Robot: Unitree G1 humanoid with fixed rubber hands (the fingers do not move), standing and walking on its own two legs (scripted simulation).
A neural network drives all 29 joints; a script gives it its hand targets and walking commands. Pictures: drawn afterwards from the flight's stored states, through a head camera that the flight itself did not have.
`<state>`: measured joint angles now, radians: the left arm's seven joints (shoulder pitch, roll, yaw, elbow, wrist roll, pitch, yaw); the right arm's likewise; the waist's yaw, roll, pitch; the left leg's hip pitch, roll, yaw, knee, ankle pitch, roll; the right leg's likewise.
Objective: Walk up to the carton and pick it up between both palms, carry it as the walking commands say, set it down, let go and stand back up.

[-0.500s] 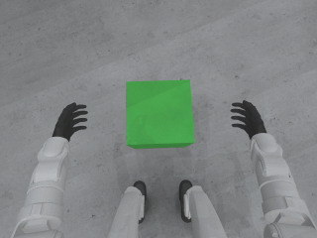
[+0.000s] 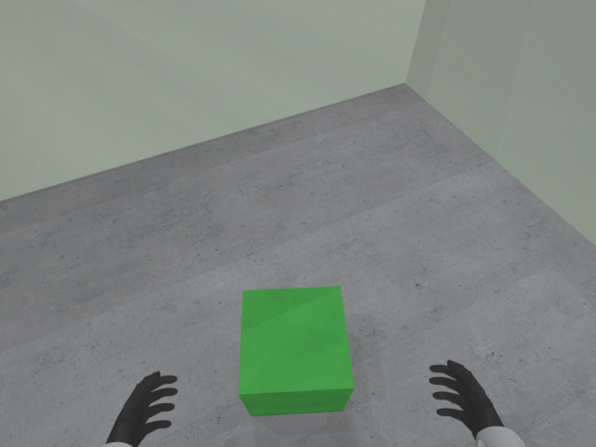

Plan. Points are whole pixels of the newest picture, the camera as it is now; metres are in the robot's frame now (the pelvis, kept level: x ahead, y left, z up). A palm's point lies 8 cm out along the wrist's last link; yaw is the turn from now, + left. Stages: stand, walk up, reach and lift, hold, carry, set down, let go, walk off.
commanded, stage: let go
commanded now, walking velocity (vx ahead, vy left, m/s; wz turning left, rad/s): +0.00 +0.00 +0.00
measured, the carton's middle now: (294, 352) +0.44 +0.02 -0.63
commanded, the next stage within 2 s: stand in 0.36 s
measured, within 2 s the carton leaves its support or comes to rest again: neither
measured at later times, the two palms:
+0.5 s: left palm (100, 446) +0.15 +0.27 -0.08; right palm (511, 439) +0.15 -0.26 -0.08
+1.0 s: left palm out of the picture +0.13 +0.30 -0.09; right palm out of the picture +0.13 -0.29 -0.09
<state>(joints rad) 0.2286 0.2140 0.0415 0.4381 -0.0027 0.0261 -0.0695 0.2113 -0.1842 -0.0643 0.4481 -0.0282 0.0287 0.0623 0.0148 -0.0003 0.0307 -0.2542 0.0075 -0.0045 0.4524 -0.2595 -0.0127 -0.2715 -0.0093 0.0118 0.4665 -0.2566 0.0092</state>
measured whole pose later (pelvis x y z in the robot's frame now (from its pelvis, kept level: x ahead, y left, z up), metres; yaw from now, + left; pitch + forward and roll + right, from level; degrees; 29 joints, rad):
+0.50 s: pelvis +0.00 +0.00 +0.00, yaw +0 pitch -1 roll +0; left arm 0.21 0.29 0.04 0.57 0.04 0.06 -0.01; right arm 0.19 -0.28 -0.04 0.62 -0.04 0.06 0.01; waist 0.01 -0.01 0.03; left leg -0.17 0.01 0.00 0.48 -0.30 -0.01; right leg -0.18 -0.01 0.02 0.48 -0.28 0.02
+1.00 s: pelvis +0.01 +0.01 +0.00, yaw +0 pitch -1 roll +0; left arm 0.19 0.35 0.02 0.81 0.04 0.01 0.02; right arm 0.17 -0.34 -0.03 0.84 -0.03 0.01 -0.02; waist 0.00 -0.01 0.00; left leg -0.13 0.00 0.00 0.44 -0.29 0.00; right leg -0.15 -0.01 0.02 0.44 -0.28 0.02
